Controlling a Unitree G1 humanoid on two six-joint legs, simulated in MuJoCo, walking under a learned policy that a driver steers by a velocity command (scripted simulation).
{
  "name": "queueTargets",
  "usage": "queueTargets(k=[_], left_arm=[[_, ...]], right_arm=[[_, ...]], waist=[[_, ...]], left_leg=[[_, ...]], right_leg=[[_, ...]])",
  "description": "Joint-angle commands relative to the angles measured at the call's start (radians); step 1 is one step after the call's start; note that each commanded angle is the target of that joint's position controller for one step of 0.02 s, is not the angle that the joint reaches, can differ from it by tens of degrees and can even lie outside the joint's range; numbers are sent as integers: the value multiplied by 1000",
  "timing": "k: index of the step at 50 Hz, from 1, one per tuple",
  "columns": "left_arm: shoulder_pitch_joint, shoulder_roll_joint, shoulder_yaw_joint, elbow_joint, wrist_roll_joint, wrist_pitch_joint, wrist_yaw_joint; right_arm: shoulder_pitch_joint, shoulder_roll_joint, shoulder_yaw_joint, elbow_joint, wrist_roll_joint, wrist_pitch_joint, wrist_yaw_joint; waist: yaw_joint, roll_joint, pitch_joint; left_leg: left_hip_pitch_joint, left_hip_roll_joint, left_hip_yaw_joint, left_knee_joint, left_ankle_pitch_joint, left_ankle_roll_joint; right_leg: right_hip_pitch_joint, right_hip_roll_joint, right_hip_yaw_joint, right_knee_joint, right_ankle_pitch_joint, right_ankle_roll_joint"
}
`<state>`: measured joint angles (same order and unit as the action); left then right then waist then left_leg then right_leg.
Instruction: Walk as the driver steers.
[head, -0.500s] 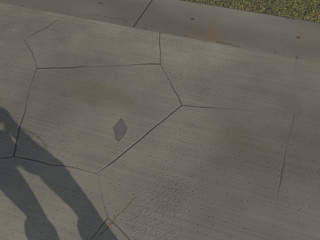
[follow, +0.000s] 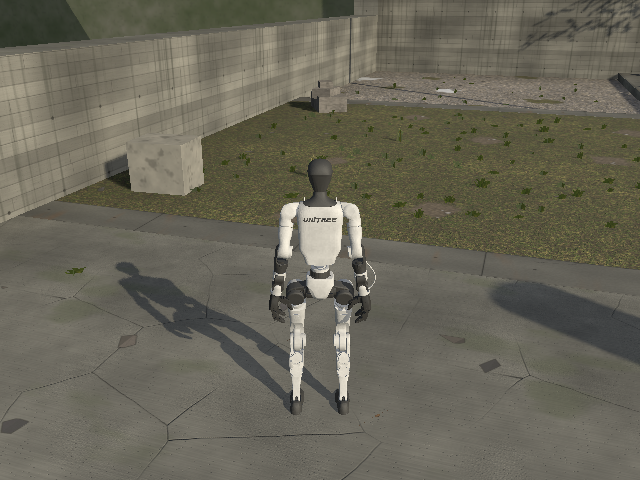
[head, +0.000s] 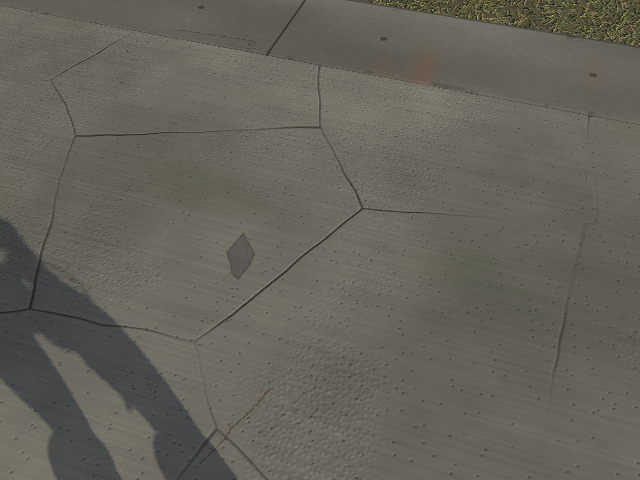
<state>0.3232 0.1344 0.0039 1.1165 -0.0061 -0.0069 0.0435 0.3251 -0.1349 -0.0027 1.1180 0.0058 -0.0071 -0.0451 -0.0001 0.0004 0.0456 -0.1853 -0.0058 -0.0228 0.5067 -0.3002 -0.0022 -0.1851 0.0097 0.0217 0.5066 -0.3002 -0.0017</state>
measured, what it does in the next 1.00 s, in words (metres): walks ahead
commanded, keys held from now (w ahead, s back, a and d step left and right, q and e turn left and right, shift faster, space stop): shift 0.42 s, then w+shift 0.58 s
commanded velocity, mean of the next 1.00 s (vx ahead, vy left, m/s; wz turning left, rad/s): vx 0.36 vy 0.00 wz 0.00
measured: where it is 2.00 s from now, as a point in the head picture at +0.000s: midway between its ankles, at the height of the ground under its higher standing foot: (363, 256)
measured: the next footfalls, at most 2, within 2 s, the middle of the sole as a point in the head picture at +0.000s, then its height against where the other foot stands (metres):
right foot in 1.08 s outside the picture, level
left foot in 1.56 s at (331, 316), level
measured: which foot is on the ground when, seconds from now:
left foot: down 0.00-1.00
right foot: down 0.00-0.70, up 0.72-1.00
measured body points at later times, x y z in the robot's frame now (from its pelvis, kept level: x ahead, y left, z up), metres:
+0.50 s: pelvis -0.01 +0.00 +0.00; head +0.00 +0.00 +0.45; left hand -0.05 +0.22 -0.16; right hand -0.05 -0.22 -0.16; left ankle -0.02 +0.12 -0.73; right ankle -0.02 -0.12 -0.73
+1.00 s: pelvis +0.19 -0.01 -0.01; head +0.22 +0.00 +0.44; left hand +0.46 +0.20 -0.08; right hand +0.05 -0.23 -0.14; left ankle -0.01 +0.12 -0.74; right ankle +0.36 -0.13 -0.70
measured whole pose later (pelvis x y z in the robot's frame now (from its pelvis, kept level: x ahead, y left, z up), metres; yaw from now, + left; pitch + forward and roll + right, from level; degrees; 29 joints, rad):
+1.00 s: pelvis +0.19 -0.01 -0.01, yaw +1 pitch +5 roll +0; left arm -0.07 0.22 0.04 0.75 0.03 -0.06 -0.07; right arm 0.61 -0.18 -0.04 1.06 -0.02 -0.13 0.00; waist -0.10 0.01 -0.03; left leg 0.21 0.02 -0.02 0.05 -0.34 -0.01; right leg -0.73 -0.06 -0.09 0.75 -0.11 -0.09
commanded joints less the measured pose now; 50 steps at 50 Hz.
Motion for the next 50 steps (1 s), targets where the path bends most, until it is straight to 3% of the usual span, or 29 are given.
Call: queueTargets(k=[1,21,22,23,24,26,29,31,32,33,34,35,36,37,38,40,43,45,48,50], left_arm=[[85,71,10,-6,0,-4,2],[110,62,8,-9,0,-9,2],[144,66,11,5,-4,-7,5],[157,98,24,2,-16,-7,7],[157,115,31,-10,-23,-15,7],[140,110,33,-49,-30,-52,2],[126,128,41,-85,-25,-98,-11],[143,180,57,-104,-36,-110,-17],[107,196,62,-127,-45,-111,-18],[45,179,71,-135,29,-75,-44],[-52,171,74,-177,32,-62,-52],[-177,138,67,-238,21,-65,-56],[-244,75,52,-297,18,-82,-65],[-269,128,59,-303,56,-95,-71],[-268,122,60,-301,58,-104,-81],[-249,110,59,-304,56,-109,-105],[-292,95,53,-330,52,-81,-120],[-383,95,44,-382,48,-70,-123],[-466,91,31,-428,38,-60,-125],[-445,119,38,-432,37,-56,-110]], right_arm=[[85,-71,-10,-6,0,-4,-2],[111,-62,-9,-10,0,-9,-2],[145,-64,-12,5,4,-7,-5],[157,-96,-24,1,15,-7,-7],[155,-112,-31,-12,22,-16,-6],[125,-102,-32,-57,31,-54,-1],[38,-74,-28,-120,24,-104,14],[3,-38,-18,-161,30,-127,25],[19,-36,-15,-167,34,-135,28],[40,-65,-24,-169,-50,-107,62],[140,-56,-31,-145,-49,-99,70],[309,-108,-49,-97,-44,-103,65],[461,-205,-81,-49,-45,-108,58],[451,-181,-77,-56,-46,-103,53],[383,-175,-74,-83,-51,-102,47],[304,-173,-70,-112,-47,-107,44],[267,-127,-55,-116,-31,-126,42],[237,-128,-53,-122,-27,-133,41],[221,-173,-60,-123,-20,-139,44],[217,-206,-63,-117,-17,-140,53]], waist=[[0,1,52],[0,1,52],[0,0,-6],[0,-1,24],[1,-2,96],[5,-9,154],[22,-57,105],[23,-156,74],[-1,-182,79],[-30,-149,48],[-95,-106,60],[-177,58,57],[-215,354,64],[-197,240,102],[-156,134,97],[-96,55,58],[-57,75,83],[-42,90,122],[-41,107,130],[-17,119,100]], left_leg=[[-41,2,2,-88,148,18],[-63,5,-2,-93,113,22],[-43,-24,25,-74,-109,37],[-91,-26,15,-61,-388,62],[-166,9,-34,-63,-555,90],[-235,64,-102,-69,-506,110],[-257,37,-51,-12,-258,95],[-279,7,25,106,-132,90],[-243,15,43,134,-83,109],[-135,3,82,38,-130,115],[65,-10,78,-33,-109,124],[269,79,-115,-147,-244,161],[450,302,-514,-349,-466,236],[438,373,-633,-355,-444,260],[409,359,-589,-351,-412,250],[359,327,-488,-396,-351,233],[270,247,-298,-462,-137,201],[177,210,-189,-498,11,189],[94,214,-85,-562,238,180],[148,228,-19,-476,603,166]], right_leg=[[-41,-5,1,-89,149,-17],[-64,-8,4,-94,113,-20],[-44,20,-22,-77,-110,-35],[-90,21,-9,-66,-392,-60],[-163,-16,43,-71,-562,-89],[-214,-81,126,-96,-524,-115],[-139,-125,201,-174,-386,-146],[-81,-231,368,-298,-470,-206],[-112,-283,435,-332,-481,-227],[-166,-243,351,-291,-512,-211],[-331,-179,252,-207,-457,-178],[-543,-73,104,-2,-329,-121],[-782,24,-92,359,-123,-73],[-886,-23,-31,500,-95,-103],[-897,-60,0,571,-22,-112],[-852,-93,1,613,34,-109],[-803,-97,-47,584,107,-77],[-721,-95,-71,442,166,-63],[-482,-61,-138,229,230,-82],[-354,-20,-172,171,195,-123]])
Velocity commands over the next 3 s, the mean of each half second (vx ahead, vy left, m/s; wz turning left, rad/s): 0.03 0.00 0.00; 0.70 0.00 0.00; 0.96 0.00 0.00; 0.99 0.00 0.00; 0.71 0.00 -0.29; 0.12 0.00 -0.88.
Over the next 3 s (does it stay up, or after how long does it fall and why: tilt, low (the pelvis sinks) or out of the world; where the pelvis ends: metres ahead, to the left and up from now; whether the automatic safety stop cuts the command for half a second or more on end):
stays up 1.62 -0.13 0.00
